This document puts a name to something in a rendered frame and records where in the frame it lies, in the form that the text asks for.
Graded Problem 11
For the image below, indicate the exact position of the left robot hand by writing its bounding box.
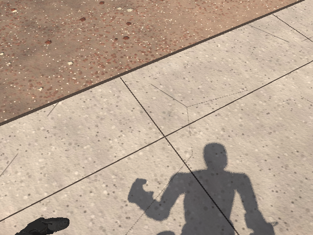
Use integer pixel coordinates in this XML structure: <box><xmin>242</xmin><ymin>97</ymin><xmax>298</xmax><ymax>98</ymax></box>
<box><xmin>15</xmin><ymin>217</ymin><xmax>69</xmax><ymax>235</ymax></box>

